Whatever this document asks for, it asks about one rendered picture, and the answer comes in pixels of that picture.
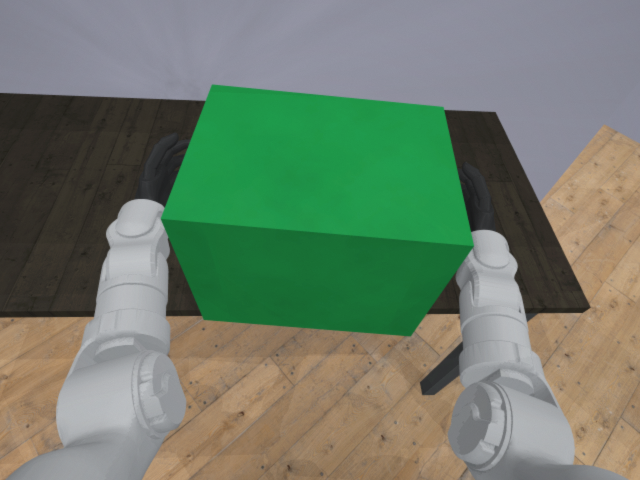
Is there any table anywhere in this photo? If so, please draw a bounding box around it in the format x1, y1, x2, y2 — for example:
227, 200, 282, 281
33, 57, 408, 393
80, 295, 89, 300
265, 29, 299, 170
0, 93, 591, 395

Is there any left robot forearm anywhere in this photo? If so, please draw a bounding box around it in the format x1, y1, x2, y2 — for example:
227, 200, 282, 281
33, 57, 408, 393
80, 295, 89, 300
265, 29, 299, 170
56, 199, 170, 445

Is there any right robot hand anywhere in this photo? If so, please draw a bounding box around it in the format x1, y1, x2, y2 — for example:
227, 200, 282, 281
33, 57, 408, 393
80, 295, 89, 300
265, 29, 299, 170
457, 162, 496, 232

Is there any carton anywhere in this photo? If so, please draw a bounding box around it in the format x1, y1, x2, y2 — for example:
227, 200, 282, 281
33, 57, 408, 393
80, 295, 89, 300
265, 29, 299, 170
161, 84, 474, 336

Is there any robot right upper arm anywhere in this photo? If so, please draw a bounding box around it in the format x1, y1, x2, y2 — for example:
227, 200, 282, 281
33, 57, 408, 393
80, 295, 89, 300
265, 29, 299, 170
448, 381, 628, 480

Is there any left robot hand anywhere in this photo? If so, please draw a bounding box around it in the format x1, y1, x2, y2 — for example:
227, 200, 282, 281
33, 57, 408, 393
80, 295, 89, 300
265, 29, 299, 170
134, 132, 191, 208

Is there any robot left upper arm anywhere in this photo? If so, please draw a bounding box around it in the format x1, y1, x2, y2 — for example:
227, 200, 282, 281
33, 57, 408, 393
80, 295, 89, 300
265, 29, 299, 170
5, 350, 186, 480

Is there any right robot forearm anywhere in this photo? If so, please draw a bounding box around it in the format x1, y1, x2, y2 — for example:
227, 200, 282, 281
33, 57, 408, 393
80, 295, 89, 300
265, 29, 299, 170
456, 230, 575, 462

